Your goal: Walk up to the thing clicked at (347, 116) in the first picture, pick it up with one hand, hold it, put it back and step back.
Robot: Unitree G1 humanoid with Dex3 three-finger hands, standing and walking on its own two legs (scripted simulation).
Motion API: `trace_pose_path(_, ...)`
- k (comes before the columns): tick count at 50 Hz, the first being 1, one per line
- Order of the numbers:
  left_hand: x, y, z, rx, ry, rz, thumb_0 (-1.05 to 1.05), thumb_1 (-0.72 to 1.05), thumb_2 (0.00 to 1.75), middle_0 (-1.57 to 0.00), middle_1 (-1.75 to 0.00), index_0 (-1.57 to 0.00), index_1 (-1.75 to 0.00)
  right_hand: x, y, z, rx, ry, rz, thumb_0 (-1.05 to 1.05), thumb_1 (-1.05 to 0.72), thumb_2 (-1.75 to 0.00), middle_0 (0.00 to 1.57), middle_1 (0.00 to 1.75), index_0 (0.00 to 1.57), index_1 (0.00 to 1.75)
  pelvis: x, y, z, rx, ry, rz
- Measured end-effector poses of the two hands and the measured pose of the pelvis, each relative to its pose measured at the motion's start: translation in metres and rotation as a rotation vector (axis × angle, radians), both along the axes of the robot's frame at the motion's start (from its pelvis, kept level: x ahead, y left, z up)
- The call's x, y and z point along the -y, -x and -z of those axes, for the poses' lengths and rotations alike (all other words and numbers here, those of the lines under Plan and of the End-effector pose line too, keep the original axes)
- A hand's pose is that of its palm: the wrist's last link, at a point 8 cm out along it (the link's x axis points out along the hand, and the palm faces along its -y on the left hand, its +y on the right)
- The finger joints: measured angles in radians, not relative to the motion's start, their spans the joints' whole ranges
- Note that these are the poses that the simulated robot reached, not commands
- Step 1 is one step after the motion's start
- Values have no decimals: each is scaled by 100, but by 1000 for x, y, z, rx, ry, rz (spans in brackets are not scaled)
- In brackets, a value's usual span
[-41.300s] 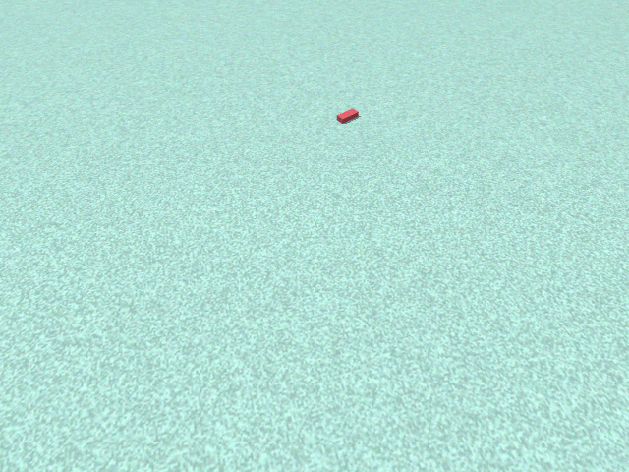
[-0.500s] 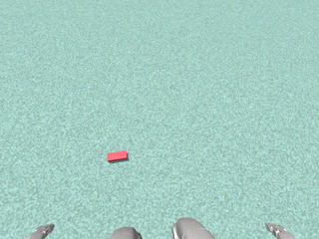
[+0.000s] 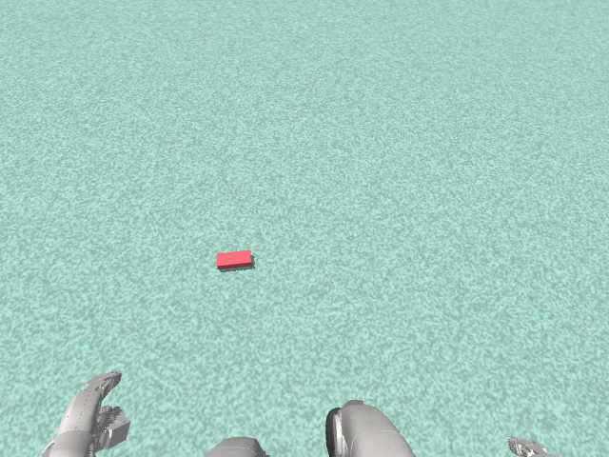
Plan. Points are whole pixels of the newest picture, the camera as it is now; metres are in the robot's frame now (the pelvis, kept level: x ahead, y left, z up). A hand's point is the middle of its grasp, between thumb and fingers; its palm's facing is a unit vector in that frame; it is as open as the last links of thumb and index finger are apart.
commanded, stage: step back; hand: left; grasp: from above
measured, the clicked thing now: (234, 259) +0.74 +0.23 -0.74
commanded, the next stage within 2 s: stand in 1.90 s
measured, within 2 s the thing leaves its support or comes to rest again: neither
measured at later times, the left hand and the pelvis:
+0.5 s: hand out of the picture -0.09 +0.23 -0.13, palm faces -0.07 -0.91 -0.40, open 7.4 cm; pelvis -0.17 -0.04 +0.01, yaw -5 degrees
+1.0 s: hand out of the picture -0.24 +0.20 -0.14, palm faces +0.00 -0.93 -0.36, open 7.4 cm; pelvis -0.32 -0.07 +0.00, yaw +0 degrees
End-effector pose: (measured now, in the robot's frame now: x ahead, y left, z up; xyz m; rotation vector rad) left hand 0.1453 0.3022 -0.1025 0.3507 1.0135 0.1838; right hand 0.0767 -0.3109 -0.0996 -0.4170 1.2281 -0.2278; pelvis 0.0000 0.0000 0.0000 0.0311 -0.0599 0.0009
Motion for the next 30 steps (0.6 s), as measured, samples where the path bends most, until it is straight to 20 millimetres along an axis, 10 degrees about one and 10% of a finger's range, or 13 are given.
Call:
trace_pose_path(10,-9,105,2,-142,21,-55,1,91,90,-20,-30,-20,-30,2,56,-36,32,38,-4,1,-90,-90,21,30,20,30,2,56,-20,-41,69,18)
trace_pose_path(19,10,189,11,-225,-37,-5,1,91,90,-20,-30,-20,-30,31,89,-15,175,8,-14,1,-90,-90,21,30,20,30,24,130,0,-26,34,91)
trace_pose_path(30,35,258,-27,-134,-63,-31,1,90,90,-20,-30,-20,-30,45,200,1,78,-50,33,1,-90,-90,21,30,20,30,40,202,-13,-35,-11,47)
